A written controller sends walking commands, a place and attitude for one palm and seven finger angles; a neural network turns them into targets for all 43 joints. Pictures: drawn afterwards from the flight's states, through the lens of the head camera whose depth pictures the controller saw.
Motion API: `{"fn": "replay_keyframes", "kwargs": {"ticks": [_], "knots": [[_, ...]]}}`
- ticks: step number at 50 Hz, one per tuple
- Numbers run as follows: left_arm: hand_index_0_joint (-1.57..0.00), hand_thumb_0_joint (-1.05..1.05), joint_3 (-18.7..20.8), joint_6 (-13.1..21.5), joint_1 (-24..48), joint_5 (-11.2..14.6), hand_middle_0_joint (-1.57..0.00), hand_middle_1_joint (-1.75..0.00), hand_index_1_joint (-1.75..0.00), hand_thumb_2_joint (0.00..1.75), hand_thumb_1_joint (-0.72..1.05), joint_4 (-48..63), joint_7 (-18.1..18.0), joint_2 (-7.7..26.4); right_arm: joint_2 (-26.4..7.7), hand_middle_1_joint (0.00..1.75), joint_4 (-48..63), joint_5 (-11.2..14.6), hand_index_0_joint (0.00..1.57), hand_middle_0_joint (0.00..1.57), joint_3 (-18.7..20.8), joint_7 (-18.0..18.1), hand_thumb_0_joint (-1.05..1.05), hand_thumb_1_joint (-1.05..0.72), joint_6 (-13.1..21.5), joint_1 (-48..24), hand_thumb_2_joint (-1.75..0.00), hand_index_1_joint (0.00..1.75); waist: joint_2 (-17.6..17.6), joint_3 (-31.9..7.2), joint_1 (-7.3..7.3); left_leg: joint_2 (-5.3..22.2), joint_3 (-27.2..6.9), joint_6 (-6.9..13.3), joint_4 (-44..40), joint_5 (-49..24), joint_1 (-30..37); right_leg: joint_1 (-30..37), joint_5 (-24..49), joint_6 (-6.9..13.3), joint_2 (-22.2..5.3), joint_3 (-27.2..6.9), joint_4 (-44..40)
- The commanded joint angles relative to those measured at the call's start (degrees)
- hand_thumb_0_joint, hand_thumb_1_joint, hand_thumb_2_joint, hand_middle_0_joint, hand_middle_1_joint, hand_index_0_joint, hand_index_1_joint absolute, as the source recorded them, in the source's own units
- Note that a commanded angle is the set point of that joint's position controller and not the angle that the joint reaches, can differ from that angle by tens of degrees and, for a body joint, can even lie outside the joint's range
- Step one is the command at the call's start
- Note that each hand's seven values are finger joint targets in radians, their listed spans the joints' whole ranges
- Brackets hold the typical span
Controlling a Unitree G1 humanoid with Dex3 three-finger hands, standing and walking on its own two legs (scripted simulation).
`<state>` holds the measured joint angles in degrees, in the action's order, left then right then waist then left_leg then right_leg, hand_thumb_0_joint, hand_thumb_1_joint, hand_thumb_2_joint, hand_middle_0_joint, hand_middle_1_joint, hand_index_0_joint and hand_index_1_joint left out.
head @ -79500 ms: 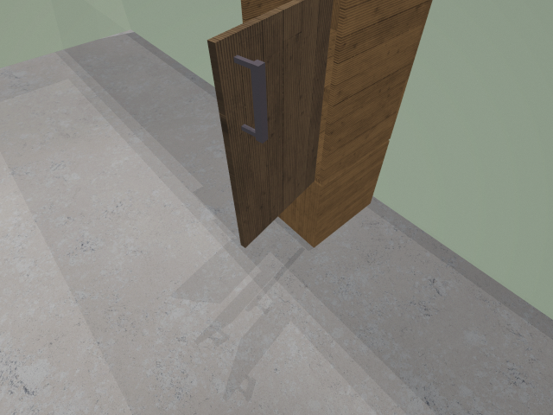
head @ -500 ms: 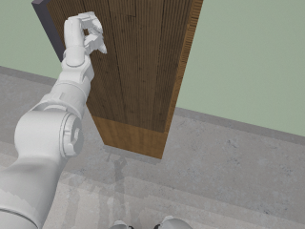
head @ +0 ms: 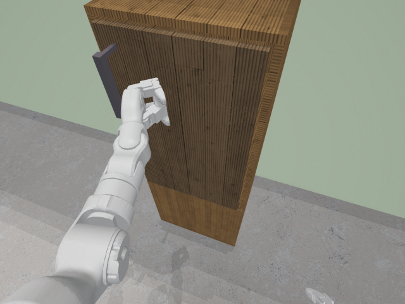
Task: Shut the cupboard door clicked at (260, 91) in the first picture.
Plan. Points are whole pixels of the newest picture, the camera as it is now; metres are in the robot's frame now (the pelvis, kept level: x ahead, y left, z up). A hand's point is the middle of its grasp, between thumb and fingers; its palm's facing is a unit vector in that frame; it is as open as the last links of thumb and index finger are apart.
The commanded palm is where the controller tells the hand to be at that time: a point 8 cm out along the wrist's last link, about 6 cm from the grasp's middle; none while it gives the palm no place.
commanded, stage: draw the hand back to the body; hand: left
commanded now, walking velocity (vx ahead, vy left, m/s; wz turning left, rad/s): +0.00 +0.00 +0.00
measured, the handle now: (116, 83) +0.55 +0.19 +0.15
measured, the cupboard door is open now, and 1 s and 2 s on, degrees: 0 0 0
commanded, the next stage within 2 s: step back with the hand held close in 1.56 s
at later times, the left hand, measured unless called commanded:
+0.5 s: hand (112, 159) +0.32 +0.14 +0.17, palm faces +0.06 -1.00 -0.02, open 3.1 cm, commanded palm +0.28 +0.19 +0.17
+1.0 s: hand (20, 229) +0.21 +0.23 +0.17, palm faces +0.33 -0.89 -0.32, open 4.7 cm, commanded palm +0.16 +0.28 +0.19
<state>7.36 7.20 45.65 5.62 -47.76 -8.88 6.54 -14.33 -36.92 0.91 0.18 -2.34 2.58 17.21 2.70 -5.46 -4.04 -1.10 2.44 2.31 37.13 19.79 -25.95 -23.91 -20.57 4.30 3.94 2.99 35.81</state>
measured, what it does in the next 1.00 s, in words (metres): stands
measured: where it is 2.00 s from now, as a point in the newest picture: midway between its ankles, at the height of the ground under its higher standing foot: outside the picture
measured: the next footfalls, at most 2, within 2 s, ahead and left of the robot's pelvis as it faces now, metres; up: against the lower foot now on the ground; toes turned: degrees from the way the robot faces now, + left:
none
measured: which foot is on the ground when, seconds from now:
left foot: down 0.00-1.00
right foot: down 0.00-1.00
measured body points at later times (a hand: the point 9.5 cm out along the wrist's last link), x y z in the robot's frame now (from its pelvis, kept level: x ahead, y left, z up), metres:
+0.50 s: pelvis -0.02 -0.01 +0.01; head -0.05 -0.03 +0.46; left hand +0.31 +0.19 +0.17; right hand +0.17 -0.24 -0.07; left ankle -0.02 +0.09 -0.72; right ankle -0.03 -0.07 -0.72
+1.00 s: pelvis -0.02 +0.01 +0.02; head -0.05 -0.02 +0.47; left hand +0.18 +0.28 +0.19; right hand +0.16 -0.21 -0.08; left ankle -0.02 +0.09 -0.72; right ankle -0.03 -0.07 -0.72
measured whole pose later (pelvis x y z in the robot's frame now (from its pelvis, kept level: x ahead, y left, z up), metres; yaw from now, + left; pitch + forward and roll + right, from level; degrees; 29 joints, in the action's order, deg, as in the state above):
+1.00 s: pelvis -0.02 +0.01 +0.02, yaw +1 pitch -4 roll +0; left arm 11.4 4.6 -16.9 4.8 13.6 -4.3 17.9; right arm -13.6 -36.1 1.5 -2.2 2.7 0.2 11.4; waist 5.1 -0.1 2.2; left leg -2.4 1.8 3.0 22.8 12.6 -6.0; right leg -3.7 -13.6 3.5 3.1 2.9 21.4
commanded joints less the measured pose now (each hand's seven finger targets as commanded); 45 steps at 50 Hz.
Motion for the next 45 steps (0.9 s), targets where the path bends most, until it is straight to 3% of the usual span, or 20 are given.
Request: {"fn": "replay_keyframes", "kwargs": {"ticks": [1,2,5,9,10,11,12,14,15,18,24,25,26,27,29,35,39,41,42,45], "knots": [[-1.3,0.0,2.1,2.4,20.7,0.5,-1.3,-1.5,-1.5,0.9,0.9,15.3,1.3,8.0,-7.4,0.3,5.6,0.6,0.2,0.2,2.5,0.9,0.0,-0.9,0.6,3.2,-0.9,0.3,-5.4,-21.2,0.48,-0.5,-2.2,0.5,-1.0,-28.7,14.6,9.4,39.5,-4.4,-2.4,-3.4,-2.3],[-1.3,0.0,1.4,2.0,18.5,0.8,-1.3,-1.5,-1.5,0.9,0.9,17.6,1.9,6.7,-7.2,0.3,6.7,0.8,0.2,0.2,2.2,0.8,0.0,-0.9,0.5,2.2,-0.9,0.3,-5.7,-22.0,0.99,-0.8,-1.9,0.6,-1.2,-28.7,14.6,10.6,41.5,-4.7,-2.7,-3.5,-2.3],[-1.3,0.0,4.9,0.1,9.8,1.0,-1.3,-1.5,-1.5,0.9,0.9,21.2,3.1,10.7,-7.4,0.3,8.8,1.2,0.2,0.2,1.8,1.0,0.0,-0.9,-0.8,-0.1,-0.9,0.3,-9.3,-20.4,3.05,-1.1,-1.3,0.7,-2.6,-25.8,11.9,15.5,45.1,-5.7,-3.8,-4.0,-2.9],[-1.3,0.0,3.0,-1.8,6.3,2.0,-1.3,-1.5,-1.5,0.9,0.9,34.0,5.5,10.0,-6.5,0.3,11.6,2.2,0.2,0.2,1.2,1.8,0.0,-0.9,-1.6,-5.2,-0.9,0.3,-7.9,-18.4,3.6,-1.1,-0.8,1.1,-4.0,-22.8,13.8,16.9,44.9,-6.7,-4.5,-4.8,-4.8],[-1.3,0.0,2.6,-2.2,4.3,2.4,-1.3,-1.5,-1.5,0.9,0.9,36.7,6.2,10.7,-6.7,0.3,12.0,2.4,0.2,0.2,1.1,2.2,0.0,-0.9,-1.7,-6.0,-0.9,0.3,-7.6,-18.0,3.87,-0.9,-0.9,1.2,-4.2,-22.6,14.4,17.2,43.7,-6.8,-4.5,-4.9,-5.1],[-1.3,0.0,0.0,-2.7,4.4,2.6,-1.3,-1.5,-1.5,0.9,0.9,39.7,7.0,8.5,-6.2,0.3,12.3,2.6,0.2,0.2,1.0,2.4,0.0,-0.9,-1.6,-7.4,-0.9,0.3,-4.4,-17.0,3.42,-1.0,-0.8,1.2,-4.5,-22.5,15.8,16.2,42.5,-6.5,-4.5,-4.7,-5.6],[-1.3,0.0,-0.1,-3.3,4.1,3.2,-1.3,-1.5,-1.5,0.9,0.9,42.4,7.5,8.8,-6.2,0.3,12.3,2.8,0.2,0.2,0.9,2.7,0.0,-0.9,-1.4,-7.9,-0.9,0.3,-3.5,-17.5,3.43,-0.8,-1.2,1.2,-4.5,-22.7,17.2,15.7,40.6,-6.1,-4.2,-4.5,-6.0],[-1.3,0.0,-1.7,-4.9,2.7,4.1,-1.3,-1.5,-1.5,0.9,0.9,44.9,8.5,7.9,-6.1,0.3,12.3,3.0,0.2,0.2,0.5,3.5,0.0,-0.9,-1.1,-9.3,-0.9,0.3,-4.2,-14.7,2.82,-0.6,-1.8,1.2,-5.3,-20.2,18.1,13.7,34.6,-5.6,-3.7,-4.1,-7.6],[-1.3,0.0,-1.4,-5.7,1.3,4.7,-1.3,-1.5,-1.5,0.9,0.9,45.1,8.8,8.5,-6.3,0.3,12.4,3.2,0.2,0.2,0.5,4.0,0.0,-0.9,-0.9,-9.9,-0.9,0.3,-4.9,-12.7,2.64,-0.5,-1.9,1.4,-5.5,-18.6,18.1,12.6,32.1,-6.1,-3.7,-4.4,-8.6],[-1.3,0.0,-0.2,-7.8,-2.2,5.7,-1.3,-1.5,-1.5,0.9,0.9,48.4,9.5,10.3,-6.2,0.3,12.2,3.2,0.2,0.2,-0.1,4.9,0.0,-0.9,-0.5,-11.9,-0.9,0.3,-4.3,-12.1,3.52,-0.6,-2.5,1.1,-6.9,-15.7,18.4,12.9,25.8,-5.1,-3.7,-4.3,-9.9],[-1.16,0.0,2.7,-11.2,-11.9,6.9,-1.16,-1.35,-1.35,0.9,0.9,53.2,10.9,13.2,-5.9,0.3,12.9,3.4,0.2,0.2,-1.2,5.5,0.0,-0.9,-0.1,-15.3,-0.9,0.3,-3.8,-8.9,5.06,-0.6,-3.0,0.7,-9.0,-13.5,18.3,13.8,20.6,-4.2,-3.9,-4.1,-11.7],[-1.13,0.0,0.3,-7.4,-18.6,2.4,-1.13,-1.32,-1.32,0.9,0.9,56.8,8.7,16.4,-4.9,0.3,12.4,2.3,0.2,0.2,-1.3,5.4,0.0,-0.9,-0.1,-14.6,-0.9,0.3,-2.6,-2.8,5.12,0.2,-4.1,0.3,-11.6,-11.6,16.6,11.7,19.1,-5.1,-5.7,-6.2,-14.3],[-1.11,0.0,-0.5,-6.2,-22.4,2.1,-1.11,-1.29,-1.29,0.9,0.9,54.8,7.7,14.1,-4.3,0.3,11.9,2.0,0.2,0.2,-1.8,5.3,0.0,-0.9,-0.5,-15.3,-0.9,0.3,-4.3,-0.5,4.99,0.2,-4.4,0.2,-12.7,-9.9,16.0,12.4,16.2,-4.9,-5.5,-5.8,-15.0],[-1.08,0.0,-0.8,-5.2,-23.6,1.6,-1.08,-1.26,-1.26,0.9,0.9,55.6,7.1,14.3,-4.3,0.3,11.9,2.0,0.2,0.2,-1.7,5.2,0.0,-0.9,-0.8,-15.5,-0.9,0.3,-4.6,0.8,4.71,0.4,-4.1,0.2,-13.5,-8.6,16.1,12.6,13.2,-4.7,-5.4,-6.0,-16.2],[-1.02,0.0,0.8,-3.6,-25.8,1.1,-1.02,-1.2,-1.2,0.9,0.9,57.9,6.3,16.2,-4.4,0.3,11.9,1.7,0.2,0.2,-1.6,5.4,0.0,-0.9,-1.2,-15.7,-0.9,0.3,-5.2,0.1,4.77,0.6,-3.8,0.4,-14.4,-8.0,17.5,13.8,10.3,-4.4,-5.3,-6.1,-17.7],[-0.86,0.0,3.7,-0.5,-30.9,-0.2,-0.86,-1.02,-1.02,0.9,0.9,66.1,4.7,19.4,-4.4,0.3,11.4,1.3,0.2,0.2,-1.3,5.9,0.0,-0.9,-0.5,-16.3,-0.9,0.3,1.9,-1.7,5.16,0.9,-3.6,0.5,-16.9,-9.4,22.4,16.0,8.5,-3.3,-4.5,-5.2,-19.9],[-0.75,0.0,4.5,0.7,-38.1,-0.5,-0.75,-0.9,-0.9,0.9,0.9,69.2,4.1,18.8,-4.3,0.3,11.1,0.9,0.2,0.2,-1.0,5.8,0.0,-0.9,0.2,-16.2,-0.9,0.3,0.7,-2.3,5.55,1.0,-4.0,0.3,-17.7,-12.1,23.6,17.6,11.5,-3.1,-4.1,-4.2,-19.2],[-0.69,0.0,6.4,0.8,-42.6,-0.5,-0.69,-0.84,-0.84,0.9,0.9,69.3,4.0,20.0,-4.7,0.3,10.9,0.8,0.2,0.2,-0.9,5.8,0.0,-0.9,0.5,-16.1,-0.9,0.3,-2.2,-1.2,5.99,1.1,-4.3,0.4,-18.0,-12.8,23.0,17.6,12.4,-3.2,-4.1,-3.9,-19.3],[-0.67,0.0,5.6,0.9,-44.5,-0.4,-0.67,-0.81,-0.81,0.9,0.9,70.1,4.2,18.7,-4.6,0.3,11.0,0.9,0.2,0.2,-0.7,5.8,0.0,-0.9,0.4,-16.2,-0.9,0.3,-2.2,-0.4,5.8,1.2,-4.3,0.4,-17.9,-13.4,22.9,17.6,12.8,-3.2,-4.0,-3.9,-19.2],[-0.58,0.0,8.6,1.1,-50.1,-0.4,-0.58,-0.72,-0.72,0.9,0.9,72.1,4.1,20.5,-5.0,0.3,10.9,0.7,0.2,0.2,-0.2,5.7,0.0,-0.9,0.8,-16.0,-0.9,0.3,-0.4,0.6,6.42,1.3,-4.4,0.2,-17.6,-14.5,22.6,17.4,13.6,-3.0,-4.0,-3.7,-19.2]]}}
